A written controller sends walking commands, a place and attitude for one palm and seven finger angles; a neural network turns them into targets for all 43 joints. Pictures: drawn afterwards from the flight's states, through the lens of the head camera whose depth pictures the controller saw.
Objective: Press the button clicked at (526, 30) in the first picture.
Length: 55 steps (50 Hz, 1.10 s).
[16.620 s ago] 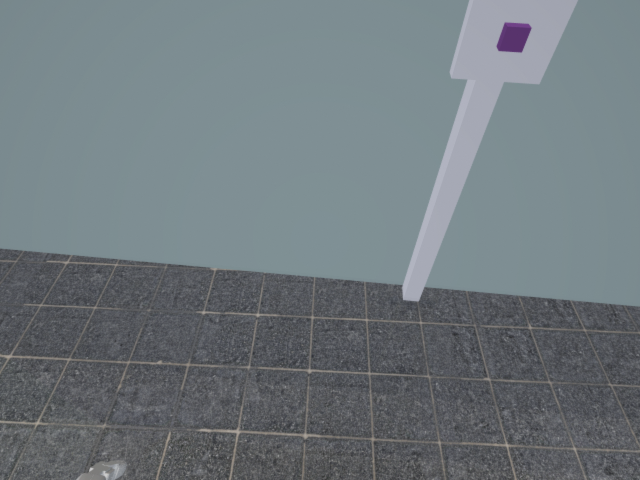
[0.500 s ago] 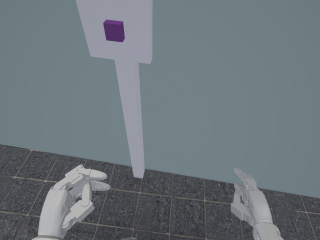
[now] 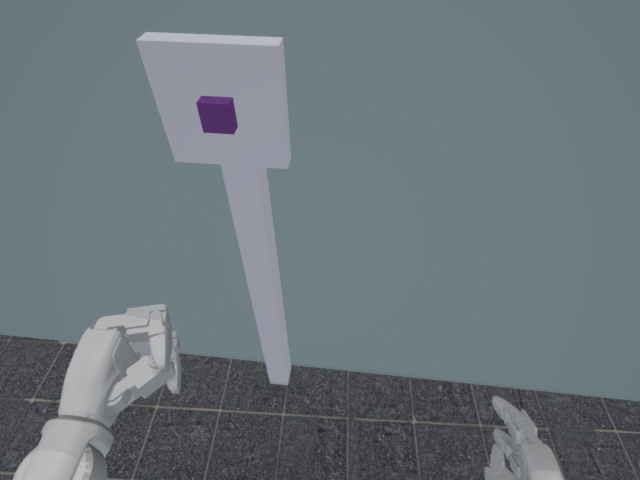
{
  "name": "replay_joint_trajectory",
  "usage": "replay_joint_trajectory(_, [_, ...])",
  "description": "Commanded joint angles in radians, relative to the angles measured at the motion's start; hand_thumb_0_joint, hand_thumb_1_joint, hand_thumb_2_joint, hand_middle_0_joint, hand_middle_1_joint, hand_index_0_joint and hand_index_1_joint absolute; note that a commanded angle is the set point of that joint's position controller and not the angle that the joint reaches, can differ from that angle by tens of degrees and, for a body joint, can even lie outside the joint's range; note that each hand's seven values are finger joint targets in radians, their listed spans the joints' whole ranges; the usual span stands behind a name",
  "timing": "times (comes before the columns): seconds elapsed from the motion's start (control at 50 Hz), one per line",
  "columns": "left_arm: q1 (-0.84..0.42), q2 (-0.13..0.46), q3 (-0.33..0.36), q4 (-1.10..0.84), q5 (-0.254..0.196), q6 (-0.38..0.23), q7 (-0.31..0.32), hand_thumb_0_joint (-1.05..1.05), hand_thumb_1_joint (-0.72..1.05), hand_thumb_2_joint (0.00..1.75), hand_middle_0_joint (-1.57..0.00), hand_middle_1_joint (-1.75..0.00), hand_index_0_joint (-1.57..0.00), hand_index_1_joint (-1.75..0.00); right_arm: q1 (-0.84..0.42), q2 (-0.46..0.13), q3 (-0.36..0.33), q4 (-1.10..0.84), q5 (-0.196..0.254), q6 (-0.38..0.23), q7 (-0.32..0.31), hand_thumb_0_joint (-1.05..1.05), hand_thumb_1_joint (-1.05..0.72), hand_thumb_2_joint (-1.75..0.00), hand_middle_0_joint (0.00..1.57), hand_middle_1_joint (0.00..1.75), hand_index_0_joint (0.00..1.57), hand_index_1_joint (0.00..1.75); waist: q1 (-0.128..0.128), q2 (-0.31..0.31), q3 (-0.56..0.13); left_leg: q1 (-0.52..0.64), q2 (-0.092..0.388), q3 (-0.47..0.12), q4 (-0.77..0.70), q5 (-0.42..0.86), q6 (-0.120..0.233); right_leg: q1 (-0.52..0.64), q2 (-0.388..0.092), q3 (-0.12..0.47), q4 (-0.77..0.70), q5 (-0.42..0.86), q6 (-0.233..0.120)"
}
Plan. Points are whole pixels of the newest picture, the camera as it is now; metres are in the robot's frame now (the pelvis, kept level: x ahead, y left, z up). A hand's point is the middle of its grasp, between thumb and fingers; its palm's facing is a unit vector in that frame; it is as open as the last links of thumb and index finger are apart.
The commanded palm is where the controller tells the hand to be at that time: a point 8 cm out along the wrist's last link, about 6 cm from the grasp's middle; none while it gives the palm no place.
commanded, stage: raise the hand and make a fist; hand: left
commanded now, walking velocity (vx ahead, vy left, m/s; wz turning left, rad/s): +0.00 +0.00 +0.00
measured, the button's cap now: (218, 114) +0.52 +0.18 +0.22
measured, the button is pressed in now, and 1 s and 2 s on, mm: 0 0 0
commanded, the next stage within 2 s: aim a knuckle at the button in 0.92 s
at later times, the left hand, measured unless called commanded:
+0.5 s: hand (117, 283) +0.24 +0.21 +0.20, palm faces +0.04 -0.99 -0.12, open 3.1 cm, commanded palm +0.20 +0.25 +0.22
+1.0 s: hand (122, 285) +0.23 +0.19 +0.21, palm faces +0.05 -0.99 -0.11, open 3.1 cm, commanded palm +0.19 +0.24 +0.22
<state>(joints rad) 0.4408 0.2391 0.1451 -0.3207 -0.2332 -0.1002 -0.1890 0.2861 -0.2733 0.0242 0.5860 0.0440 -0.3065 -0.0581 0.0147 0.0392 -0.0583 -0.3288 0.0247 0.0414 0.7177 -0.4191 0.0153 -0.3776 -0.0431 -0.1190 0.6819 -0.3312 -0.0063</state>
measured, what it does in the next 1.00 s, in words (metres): stands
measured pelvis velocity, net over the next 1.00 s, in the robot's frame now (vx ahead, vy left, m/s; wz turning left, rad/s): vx -0.01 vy -0.02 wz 0.00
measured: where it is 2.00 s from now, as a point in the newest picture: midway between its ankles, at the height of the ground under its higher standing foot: outside the picture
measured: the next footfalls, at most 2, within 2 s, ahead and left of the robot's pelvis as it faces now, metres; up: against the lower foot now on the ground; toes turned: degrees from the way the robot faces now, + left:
none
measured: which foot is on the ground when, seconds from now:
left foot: down 0.00-1.00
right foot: down 0.00-1.00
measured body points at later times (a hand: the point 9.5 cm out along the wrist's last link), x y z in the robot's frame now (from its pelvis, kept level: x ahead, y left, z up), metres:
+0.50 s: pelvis +0.01 -0.01 +0.02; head -0.03 -0.04 +0.47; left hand +0.23 +0.26 +0.21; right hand +0.22 -0.21 -0.04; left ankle -0.03 +0.10 -0.72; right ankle +0.02 -0.12 -0.72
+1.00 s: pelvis -0.01 -0.02 +0.02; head -0.05 -0.05 +0.47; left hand +0.22 +0.25 +0.22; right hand +0.20 -0.24 -0.04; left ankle -0.03 +0.10 -0.72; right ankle +0.02 -0.12 -0.72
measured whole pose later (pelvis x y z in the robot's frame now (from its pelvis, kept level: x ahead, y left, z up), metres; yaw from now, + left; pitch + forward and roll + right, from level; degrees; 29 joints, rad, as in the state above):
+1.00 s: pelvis -0.01 -0.02 +0.02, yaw +0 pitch -5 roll +0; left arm 0.09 0.34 0.35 -0.26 -0.31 0.27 -0.29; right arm 0.20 -0.27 0.09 0.63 0.07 -0.25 -0.09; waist 0.06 0.07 -0.02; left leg -0.09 0.03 0.04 0.48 -0.30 -0.01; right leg -0.15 -0.02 -0.13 0.48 -0.24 -0.03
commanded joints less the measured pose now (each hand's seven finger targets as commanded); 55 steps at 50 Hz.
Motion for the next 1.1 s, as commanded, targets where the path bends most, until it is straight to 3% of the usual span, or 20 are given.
replay_joint_trajectory(0.0, [-0.178, 0.138, 0.112, -0.241, -0.036, -0.029, -0.010, 0.00, 0.90, 0.90, -1.30, -1.50, -1.30, -1.50, -0.133, -0.082, -0.018, -0.167, 0.007, -0.076, -0.014, 0.00, -0.90, -0.90, 0.20, 0.30, 0.20, 0.30, 0.021, 0.018, -0.067, 0.026, -0.015, -0.068, -0.182, 0.273, 0.003, 0.135, 0.035, 0.031, -0.137, 0.186, -0.009])
replay_joint_trajectory(0.08, [-0.236, 0.165, 0.151, -0.219, -0.054, 0.026, -0.035, 0.00, 0.90, 0.90, -1.30, -1.50, -1.30, -1.50, -0.151, -0.083, -0.007, -0.159, 0.008, -0.073, -0.021, 0.00, -0.90, -0.90, 0.20, 0.30, 0.20, 0.30, 0.031, -0.003, -0.068, 0.067, -0.019, -0.062, -0.209, 0.319, 0.006, 0.192, 0.035, 0.034, -0.168, 0.253, -0.009])
replay_joint_trajectory(0.14, [-0.299, 0.183, 0.168, -0.218, -0.065, 0.076, -0.065, 0.00, 0.90, 0.90, -1.30, -1.50, -1.30, -1.50, -0.164, -0.084, 0.003, -0.151, 0.010, -0.067, -0.024, 0.00, -0.90, -0.90, 0.20, 0.30, 0.20, 0.30, 0.034, 0.032, -0.075, 0.110, -0.020, -0.059, -0.226, 0.365, 0.004, 0.217, 0.035, 0.030, -0.183, 0.314, -0.009])
replay_joint_trajectory(0.16, [-0.304, 0.192, 0.178, -0.190, -0.069, 0.099, -0.073, 0.00, 0.90, 0.90, -1.30, -1.50, -1.30, -1.50, -0.170, -0.086, 0.007, -0.147, 0.010, -0.063, -0.026, 0.00, -0.90, -0.90, 0.20, 0.30, 0.20, 0.30, 0.036, -0.003, -0.059, 0.107, -0.020, -0.060, -0.229, 0.373, 0.006, 0.227, 0.040, 0.032, -0.191, 0.323, -0.010])
replay_joint_trajectory(0.22, [-0.379, 0.212, 0.202, -0.189, -0.084, 0.150, -0.097, 0.00, 0.90, 0.90, -1.30, -1.50, -1.30, -1.50, -0.192, -0.085, 0.013, -0.142, 0.014, -0.051, -0.029, 0.00, -0.90, -0.90, 0.20, 0.30, 0.20, 0.30, 0.036, 0.007, -0.060, 0.136, -0.021, -0.059, -0.247, 0.375, 0.008, 0.239, 0.036, 0.033, -0.212, 0.336, -0.007])
replay_joint_trajectory(0.26, [-0.413, 0.236, 0.227, -0.178, -0.093, 0.179, -0.106, 0.00, 0.90, 0.90, -1.30, -1.50, -1.30, -1.50, -0.205, -0.088, 0.019, -0.140, 0.014, -0.043, -0.031, 0.00, -0.90, -0.90, 0.20, 0.30, 0.20, 0.30, 0.043, -0.027, -0.068, 0.143, -0.022, -0.062, -0.253, 0.386, 0.010, 0.262, 0.039, 0.037, -0.221, 0.343, -0.008])
replay_joint_trajectory(0.32, [-0.484, 0.255, 0.245, -0.187, -0.095, 0.212, -0.114, 0.00, 0.90, 0.90, -1.30, -1.50, -1.30, -1.50, -0.222, -0.080, 0.024, -0.140, 0.018, -0.034, -0.031, 0.00, -0.90, -0.90, 0.20, 0.30, 0.20, 0.30, 0.045, 0.041, -0.083, 0.179, -0.024, -0.061, -0.272, 0.389, 0.007, 0.265, 0.034, 0.035, -0.234, 0.339, -0.009])
replay_joint_trajectory(0.38, [-0.533, 0.282, 0.271, -0.162, -0.103, 0.241, -0.121, 0.00, 0.90, 0.90, -1.30, -1.50, -1.30, -1.50, -0.237, -0.085, 0.028, -0.135, 0.020, -0.027, -0.032, 0.00, -0.90, -0.90, 0.20, 0.30, 0.20, 0.30, 0.047, -0.018, -0.072, 0.179, -0.022, -0.066, -0.285, 0.378, 0.011, 0.277, 0.035, 0.039, -0.251, 0.327, -0.006])
replay_joint_trajectory(0.42, [-0.568, 0.292, 0.279, -0.159, -0.105, 0.264, -0.130, 0.00, 0.90, 0.90, -1.30, -1.50, -1.30, -1.50, -0.247, -0.084, 0.029, -0.133, 0.025, -0.020, -0.034, 0.00, -0.90, -0.90, 0.20, 0.30, 0.20, 0.30, 0.046, 0.023, -0.073, 0.193, -0.024, -0.062, -0.292, 0.372, 0.011, 0.275, 0.033, 0.042, -0.259, 0.318, -0.007])
replay_joint_trajectory(0.48, [-0.622, 0.326, 0.306, -0.148, -0.108, 0.295, -0.132, 0.00, 0.90, 0.90, -1.30, -1.50, -1.30, -1.50, -0.267, -0.085, 0.034, -0.134, 0.028, -0.014, -0.034, 0.00, -0.90, -0.90, 0.20, 0.30, 0.20, 0.30, 0.054, 0.032, -0.066, 0.195, -0.026, -0.065, -0.305, 0.358, 0.011, 0.281, 0.030, 0.048, -0.271, 0.294, -0.009])
replay_joint_trajectory(0.56, [-0.555, 0.284, 0.295, -0.077, -0.123, 0.334, -0.149, 0.00, 0.90, 0.90, -1.30, -1.50, -1.30, -1.50, -0.273, -0.088, 0.033, -0.136, 0.033, -0.002, -0.029, 0.00, -0.90, -0.90, 0.20, 0.30, 0.20, 0.30, 0.060, -0.022, -0.059, 0.185, -0.025, -0.062, -0.305, 0.355, 0.010, 0.286, 0.032, 0.052, -0.274, 0.296, -0.007])
replay_joint_trajectory(0.62, [-0.555, 0.295, 0.302, -0.125, -0.121, 0.343, -0.148, 0.00, 0.90, 0.90, -1.30, -1.50, -1.30, -1.50, -0.276, -0.090, 0.027, -0.148, 0.035, 0.006, -0.025, 0.00, -0.90, -0.90, 0.20, 0.30, 0.20, 0.30, 0.057, -0.024, -0.079, 0.188, -0.026, -0.055, -0.302, 0.348, 0.012, 0.285, 0.027, 0.055, -0.271, 0.286, -0.002])
replay_joint_trajectory(0.72, [-0.580, 0.320, 0.322, -0.198, -0.106, 0.314, -0.106, 0.00, 0.90, 0.90, -1.30, -1.50, -1.30, -1.50, -0.273, -0.084, 0.024, -0.152, 0.029, 0.001, -0.027, 0.00, -0.90, -0.90, 0.20, 0.30, 0.20, 0.30, 0.058, 0.022, -0.086, 0.202, -0.024, -0.054, -0.310, 0.326, 0.010, 0.272, 0.029, 0.053, -0.277, 0.237, -0.004])
replay_joint_trajectory(0.74, [-0.584, 0.313, 0.316, -0.199, -0.101, 0.307, -0.100, 0.00, 0.90, 0.90, -1.30, -1.50, -1.30, -1.50, -0.272, -0.083, 0.025, -0.148, 0.029, -0.001, -0.028, 0.00, -0.90, -0.90, 0.20, 0.30, 0.20, 0.30, 0.055, 0.035, -0.073, 0.203, -0.024, -0.053, -0.312, 0.322, 0.010, 0.265, 0.029, 0.052, -0.279, 0.232, -0.005])
replay_joint_trajectory(0.76, [-0.587, 0.327, 0.326, -0.194, -0.102, 0.301, -0.095, 0.00, 0.90, 0.90, -1.30, -1.50, -1.30, -1.50, -0.272, -0.085, 0.025, -0.144, 0.026, -0.003, -0.030, 0.00, -0.90, -0.90, 0.20, 0.30, 0.20, 0.30, 0.057, 0.003, -0.064, 0.192, -0.024, -0.054, -0.308, 0.318, 0.012, 0.273, 0.031, 0.061, -0.287, 0.221, -0.004])
replay_joint_trajectory(0.82, [-0.600, 0.306, 0.303, -0.175, -0.098, 0.296, -0.093, 0.00, 0.90, 0.90, -1.30, -1.50, -1.30, -1.50, -0.268, -0.085, 0.023, -0.137, 0.029, -0.009, -0.036, 0.00, -0.90, -0.90, 0.20, 0.30, 0.20, 0.30, 0.048, 0.042, -0.052, 0.203, -0.023, -0.049, -0.313, 0.296, 0.012, 0.255, 0.028, 0.062, -0.295, 0.198, -0.002])
replay_joint_trajectory(0.9, [-0.597, 0.297, 0.285, -0.138, -0.100, 0.306, -0.104, 0.00, 0.90, 0.90, -1.30, -1.50, -1.30, -1.50, -0.272, -0.088, 0.024, -0.131, 0.033, -0.013, -0.040, 0.00, -0.90, -0.90, 0.20, 0.30, 0.20, 0.30, 0.044, 0.001, -0.018, 0.188, -0.022, -0.050, -0.313, 0.254, 0.015, 0.240, 0.026, 0.075, -0.314, 0.136, 0.003])
replay_joint_trajectory(0.92, [-0.598, 0.295, 0.281, -0.148, -0.098, 0.305, -0.107, 0.00, 0.90, 0.90, -1.30, -1.50, -1.30, -1.50, -0.273, -0.089, 0.024, -0.133, 0.034, -0.014, -0.039, 0.00, -0.90, -0.90, 0.20, 0.30, 0.20, 0.30, 0.045, 0.022, -0.035, 0.193, -0.024, -0.050, -0.314, 0.257, 0.015, 0.248, 0.025, 0.073, -0.309, 0.141, 0.002])
replay_joint_trajectory(1.0, [-0.588, 0.301, 0.293, -0.158, -0.103, 0.306, -0.110, 0.00, 0.90, 0.90, -1.30, -1.50, -1.30, -1.50, -0.273, -0.087, 0.024, -0.136, 0.033, -0.018, -0.039, 0.00, -0.90, -0.90, 0.20, 0.30, 0.20, 0.30, 0.049, -0.001, -0.057, 0.197, -0.023, -0.052, -0.312, 0.272, 0.015, 0.261, 0.026, 0.068, -0.301, 0.163, 0.004])
replay_joint_trajectory(1.08, [-0.708, 0.308, 0.280, -0.061, -0.099, 0.305, -0.097, 0.00, 0.90, 0.90, -1.30, -1.50, -1.30, -1.50, -0.269, -0.091, 0.024, -0.109, 0.033, -0.019, -0.047, 0.00, -0.90, -0.90, 0.20, 0.30, 0.20, 0.30, 0.032, -0.034, -0.005, 0.175, -0.023, -0.056, -0.304, 0.224, 0.017, 0.216, 0.024, 0.090, -0.327, 0.083, 0.008])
